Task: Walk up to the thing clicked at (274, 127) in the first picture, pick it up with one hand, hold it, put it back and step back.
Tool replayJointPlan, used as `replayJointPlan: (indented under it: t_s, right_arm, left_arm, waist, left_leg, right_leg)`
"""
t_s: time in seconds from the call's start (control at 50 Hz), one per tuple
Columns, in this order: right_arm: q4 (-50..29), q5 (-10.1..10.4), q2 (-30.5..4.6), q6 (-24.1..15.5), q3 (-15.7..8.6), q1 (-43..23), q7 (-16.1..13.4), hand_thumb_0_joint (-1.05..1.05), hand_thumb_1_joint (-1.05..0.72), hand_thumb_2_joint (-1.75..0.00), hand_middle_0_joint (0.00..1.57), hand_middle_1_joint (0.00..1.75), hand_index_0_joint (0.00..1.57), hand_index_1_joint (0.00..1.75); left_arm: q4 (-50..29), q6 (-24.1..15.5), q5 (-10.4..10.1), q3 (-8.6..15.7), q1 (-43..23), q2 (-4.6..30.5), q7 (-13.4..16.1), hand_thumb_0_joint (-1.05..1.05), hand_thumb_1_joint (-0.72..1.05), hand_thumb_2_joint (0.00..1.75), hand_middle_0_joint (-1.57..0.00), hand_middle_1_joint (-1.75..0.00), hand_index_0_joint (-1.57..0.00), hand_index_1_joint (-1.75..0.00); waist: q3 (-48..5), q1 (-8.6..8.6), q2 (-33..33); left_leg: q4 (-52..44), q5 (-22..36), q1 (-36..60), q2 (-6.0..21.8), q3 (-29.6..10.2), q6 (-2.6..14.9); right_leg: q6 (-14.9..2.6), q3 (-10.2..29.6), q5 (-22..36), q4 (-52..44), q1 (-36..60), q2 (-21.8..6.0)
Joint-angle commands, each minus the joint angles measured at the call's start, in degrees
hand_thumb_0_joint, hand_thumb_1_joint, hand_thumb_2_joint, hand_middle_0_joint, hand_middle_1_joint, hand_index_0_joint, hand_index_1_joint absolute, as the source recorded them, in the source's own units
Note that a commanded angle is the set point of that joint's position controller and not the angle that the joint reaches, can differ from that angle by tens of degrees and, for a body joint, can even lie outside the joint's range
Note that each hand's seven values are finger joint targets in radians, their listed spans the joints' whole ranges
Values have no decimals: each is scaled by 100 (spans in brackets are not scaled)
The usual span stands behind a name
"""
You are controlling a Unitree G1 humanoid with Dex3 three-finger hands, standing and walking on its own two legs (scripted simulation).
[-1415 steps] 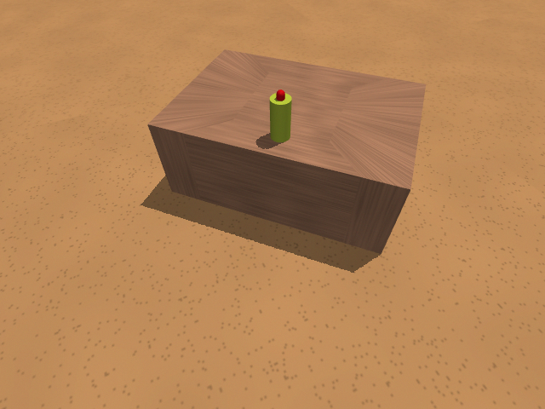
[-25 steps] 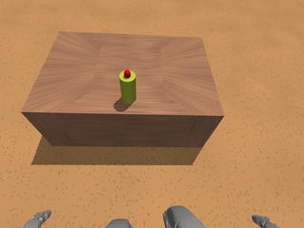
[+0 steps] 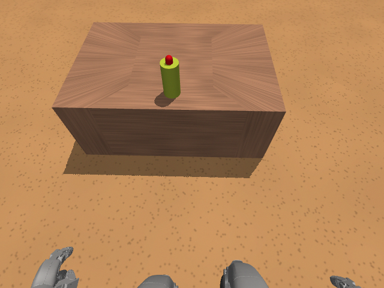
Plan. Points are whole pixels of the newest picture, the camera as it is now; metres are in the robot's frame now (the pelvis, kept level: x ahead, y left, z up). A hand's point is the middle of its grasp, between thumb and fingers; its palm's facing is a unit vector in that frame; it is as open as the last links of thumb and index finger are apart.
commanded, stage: step back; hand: left
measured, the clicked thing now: (170, 75) +0.93 +0.11 -0.23
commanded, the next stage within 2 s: stand in 1.50 s
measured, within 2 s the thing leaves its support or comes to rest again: neither
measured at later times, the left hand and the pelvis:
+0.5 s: hand out of the picture -0.10 +0.23 -0.12, palm faces -0.05 -0.90 -0.43, open 7.4 cm; pelvis -0.16 -0.04 +0.02, yaw -4 degrees
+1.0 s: hand out of the picture -0.09 +0.25 -0.13, palm faces +0.01 -0.93 -0.38, open 7.4 cm; pelvis -0.16 -0.03 +0.01, yaw +0 degrees
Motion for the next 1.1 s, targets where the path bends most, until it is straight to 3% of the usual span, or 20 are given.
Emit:
replayJointPlan:
  t_s: [0.0,0.08,0.18,0.28,0.3,0.32,0.34,0.36,0.42,0.6,0.68,0.7,0.72,0.76,0.8,0.88,0.96,1.0,1.02,1.08]
  right_arm:
    - [-525,-70,-2261,-200,-562,109,9,0,-90,-90,20,30,20,30]
    - [-571,-87,-1433,-227,-329,-598,-78,0,-90,-90,20,30,20,30]
    - [-588,-83,-1300,-153,-336,-255,-40,0,-90,-90,20,30,20,30]
    - [-559,-73,-1659,2,-408,-385,20,0,-90,-90,20,30,20,30]
    - [-550,-39,-1500,26,-361,-416,40,0,-90,-90,20,30,20,30]
    - [-594,-18,-1099,10,-255,-376,53,0,-90,-90,20,30,20,30]
    - [-752,2,-864,-29,-217,-721,-22,0,-90,-90,20,30,20,30]
    - [-688,-15,-1167,-9,-338,-807,-72,0,-90,-90,20,30,20,30]
    - [-292,85,-1091,-93,-255,-208,-33,0,-90,-90,20,30,20,30]
    - [-68,-106,-1159,-277,-296,-382,125,0,-90,-90,20,30,20,30]
    - [280,-36,-939,-415,-300,228,164,0,-90,-90,20,30,20,30]
    - [369,-49,-1000,-446,-355,443,128,0,-90,-90,20,30,20,30]
    - [393,-82,-1304,-474,-440,626,92,0,-90,-90,20,30,20,30]
    - [289,-79,-1882,-498,-549,526,109,0,-90,-90,20,30,20,30]
    - [188,-76,-1411,-557,-397,228,64,0,-90,-90,20,30,20,30]
    - [118,-94,-1337,-510,-368,-70,82,0,-90,-90,20,30,20,30]
    - [31,45,-868,-376,-191,-427,84,0,-90,-90,20,30,20,30]
    - [13,80,-698,-333,-136,-318,7,0,-90,-90,20,30,20,30]
    - [174,39,-905,-322,-216,-166,-13,0,-90,-90,20,30,20,30]
    - [370,53,-877,-376,-189,-67,28,0,-90,-90,20,30,20,30]
  left_arm:
    - [-486,-13,-80,340,-213,1105,182,0,90,90,-20,-30,-20,-30]
    - [-40,12,-128,389,304,1121,154,0,90,90,-20,-30,-20,-30]
    - [-66,-62,-34,337,304,973,35,0,90,90,-20,-30,-20,-30]
    - [480,-190,-1,336,1035,943,-33,0,90,90,-20,-30,-20,-30]
    - [641,-233,41,363,1361,972,-14,0,90,90,-20,-30,-20,-30]
    - [657,-279,154,465,1336,1311,4,0,90,90,-20,-30,-20,-30]
    - [396,-262,176,638,831,2038,3,0,90,90,-20,-30,-20,-30]
    - [199,-286,167,660,378,2223,21,0,90,90,-20,-30,-20,-30]
    - [143,-383,118,460,-203,1408,75,0,90,90,-20,-30,-20,-30]
    - [396,-515,120,548,656,1590,-2,0,90,90,-20,-30,-20,-30]
    - [365,-433,65,400,376,1454,-66,0,90,90,-20,-30,-20,-30]
    - [349,-413,69,283,399,1240,-82,0,90,90,-20,-30,-20,-30]
    - [292,-426,21,189,195,920,-95,0,90,90,-20,-30,-20,-30]
    - [298,-419,18,304,-199,1269,-73,0,90,90,-20,-30,-20,-30]
    - [428,-481,-29,257,147,1062,-93,0,90,90,-20,-30,-20,-30]
    - [652,-544,-44,239,315,976,-143,0,90,90,-20,-30,-20,-30]
    - [1000,-640,19,298,801,1003,-19,0,90,90,-20,-30,-20,-30]
    - [907,-699,34,428,659,1780,33,0,90,90,-20,-30,-20,-30]
    - [779,-702,55,404,294,1736,11,0,90,90,-20,-30,-20,-30]
    - [737,-708,28,288,-13,1380,42,0,90,90,-20,-30,-20,-30]
  waist:
    - [-1433,-311,1448]
    - [-983,204,690]
    - [-1175,-105,1002]
    - [-1584,69,1304]
    - [-1633,219,1083]
    - [-1289,207,-14]
    - [-904,414,-1373]
    - [-414,397,-1179]
    - [-562,-152,-407]
    - [-413,438,-848]
    - [-819,14,-762]
    - [-982,-143,-428]
    - [-1088,-283,529]
    - [-590,-414,841]
    - [-637,-128,573]
    - [-695,-136,1197]
    - [-1011,295,603]
    - [-1065,285,-790]
    - [-887,120,-534]
    - [-829,-7,-511]
  left_leg:
    - [-2015,2662,15,2686,-3102,1618]
    - [-1564,2910,-255,1832,-1406,1240]
    - [-1443,2566,775,1731,-1209,1327]
    - [-1499,426,126,1609,-1061,961]
    - [-1067,166,-200,1459,-910,740]
    - [-82,-637,-1347,824,-594,351]
    - [1006,-1169,-1757,-134,-407,-52]
    - [2012,-1180,-1461,126,-1029,-188]
    - [2393,-211,-1575,-218,-867,-98]
    - [448,-822,-1347,307,-369,-199]
    - [-1449,65,408,87,349,27]
    - [-1705,285,1109,129,130,104]
    - [-2054,-590,1467,1041,-1495,402]
    - [-2684,-2081,545,2318,-3209,1453]
    - [-2196,-25,1058,1932,-2266,1279]
    - [-1915,939,284,1499,-1242,946]
    - [-670,1199,-660,1067,-562,380]
    - [872,-1177,-1050,201,-173,-3]
    - [1233,-1483,-801,399,-404,-30]
    - [640,-863,-686,608,-285,-7]
  right_leg:
    - [-199,622,-2164,2005,-257,837]
    - [-190,1157,-1335,3312,-328,927]
    - [81,653,-1395,1454,-221,721]
    - [-232,-164,-583,-1415,1362,676]
    - [-358,61,-426,-1978,1717,579]
    - [-535,1506,-1128,-2309,1840,-182]
    - [-1302,3188,-2172,-2953,571,-1585]
    - [-1786,3767,-2424,-3192,-560,-2145]
    - [-937,1438,152,-2183,463,-829]
    - [-1243,2008,-2244,-2617,1329,-1285]
    - [-945,943,-342,-1865,856,-841]
    - [-744,623,-91,-1339,443,-600]
    - [-390,148,-413,-582,-384,-108]
    - [-286,294,-1615,954,-782,236]
    - [-286,486,-1254,900,-906,127]
    - [-184,-28,-924,-230,293,282]
    - [-274,111,676,-1898,2184,342]
    - [-1303,2683,50,-2614,1650,-1650]
    - [-1652,2847,62,-2507,1162,-1878]
    - [-1224,1690,1121,-2055,1132,-1244]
